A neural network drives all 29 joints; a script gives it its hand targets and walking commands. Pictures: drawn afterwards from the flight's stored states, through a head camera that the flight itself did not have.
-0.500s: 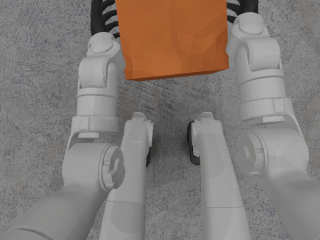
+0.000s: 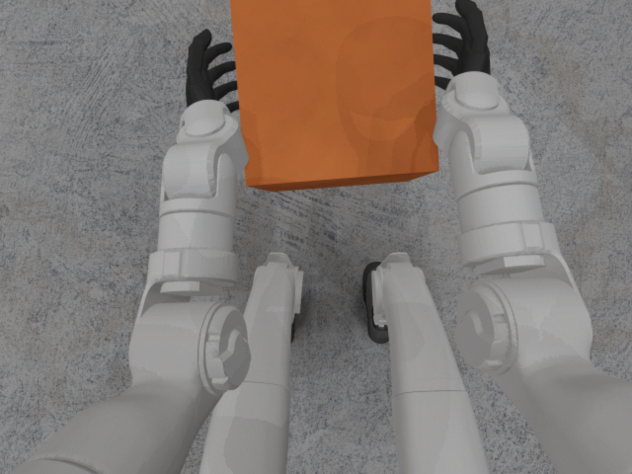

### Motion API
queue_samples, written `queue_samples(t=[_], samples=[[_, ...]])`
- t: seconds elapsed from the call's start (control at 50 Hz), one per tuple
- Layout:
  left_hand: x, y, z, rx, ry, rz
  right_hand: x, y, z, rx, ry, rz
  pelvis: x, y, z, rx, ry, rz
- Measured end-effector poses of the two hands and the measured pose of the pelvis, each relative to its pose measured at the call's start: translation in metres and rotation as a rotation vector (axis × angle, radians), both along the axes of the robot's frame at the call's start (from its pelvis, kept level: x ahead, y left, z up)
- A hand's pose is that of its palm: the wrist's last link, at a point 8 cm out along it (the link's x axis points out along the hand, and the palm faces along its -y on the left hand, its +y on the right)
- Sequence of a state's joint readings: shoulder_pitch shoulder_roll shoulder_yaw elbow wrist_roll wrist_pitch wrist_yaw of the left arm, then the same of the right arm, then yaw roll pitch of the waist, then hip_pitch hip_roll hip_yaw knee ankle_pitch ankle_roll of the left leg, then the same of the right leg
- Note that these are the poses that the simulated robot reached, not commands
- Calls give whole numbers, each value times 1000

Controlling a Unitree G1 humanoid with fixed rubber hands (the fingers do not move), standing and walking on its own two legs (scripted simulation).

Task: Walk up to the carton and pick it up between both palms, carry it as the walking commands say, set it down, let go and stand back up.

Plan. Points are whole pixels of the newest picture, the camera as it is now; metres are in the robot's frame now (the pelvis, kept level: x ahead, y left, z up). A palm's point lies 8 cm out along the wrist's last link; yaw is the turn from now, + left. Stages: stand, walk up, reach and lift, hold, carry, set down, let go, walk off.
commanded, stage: reach and lift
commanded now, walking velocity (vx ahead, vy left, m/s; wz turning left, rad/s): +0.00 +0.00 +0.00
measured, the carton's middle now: (333, 87) +0.52 +0.03 -0.09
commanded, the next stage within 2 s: none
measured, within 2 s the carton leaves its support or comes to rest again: neither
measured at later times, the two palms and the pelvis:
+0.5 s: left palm (188, 102) +0.44 +0.15 +0.04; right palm (505, 69) +0.47 -0.12 +0.05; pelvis +0.02 -0.01 +0.07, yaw +0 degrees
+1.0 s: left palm (125, 67) +0.42 +0.15 +0.14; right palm (592, 27) +0.44 -0.12 +0.15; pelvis +0.08 +0.01 +0.12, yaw +0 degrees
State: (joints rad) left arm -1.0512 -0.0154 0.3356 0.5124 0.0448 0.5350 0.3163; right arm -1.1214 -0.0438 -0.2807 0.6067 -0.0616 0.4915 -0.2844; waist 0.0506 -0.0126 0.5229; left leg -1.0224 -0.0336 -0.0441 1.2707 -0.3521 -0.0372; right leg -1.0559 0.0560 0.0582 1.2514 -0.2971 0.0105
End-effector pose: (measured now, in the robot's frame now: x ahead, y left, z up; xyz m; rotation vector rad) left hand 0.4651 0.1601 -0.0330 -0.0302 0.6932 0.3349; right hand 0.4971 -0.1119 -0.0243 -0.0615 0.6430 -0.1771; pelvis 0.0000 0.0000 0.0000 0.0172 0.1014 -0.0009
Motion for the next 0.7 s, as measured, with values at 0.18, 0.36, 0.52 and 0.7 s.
queue_samples(t=[0.18,0.36,0.52,0.7], samples=[[-10,-3,28,-1,4,6,-7,-2,28,0,5,8,5,-4,26,-5,-38,6],[-20,-6,53,-8,-3,4,-19,-6,54,8,2,-5,11,-6,50,-5,-76,8],[-25,-5,75,-10,4,-2,-28,-6,74,-1,10,-6,16,-5,70,-2,-113,-2],[-33,-2,107,0,-26,11,-32,-2,105,16,-17,5,24,-1,90,-6,-161,-4]])
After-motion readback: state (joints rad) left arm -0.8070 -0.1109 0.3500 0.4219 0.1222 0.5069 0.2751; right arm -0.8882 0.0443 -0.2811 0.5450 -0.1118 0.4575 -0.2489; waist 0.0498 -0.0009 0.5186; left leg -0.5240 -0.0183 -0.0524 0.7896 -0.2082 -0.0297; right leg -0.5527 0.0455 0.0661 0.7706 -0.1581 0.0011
